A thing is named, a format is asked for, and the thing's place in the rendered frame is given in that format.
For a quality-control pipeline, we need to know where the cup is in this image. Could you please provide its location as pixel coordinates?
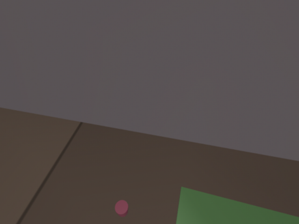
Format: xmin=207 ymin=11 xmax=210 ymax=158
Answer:
xmin=115 ymin=200 xmax=128 ymax=217

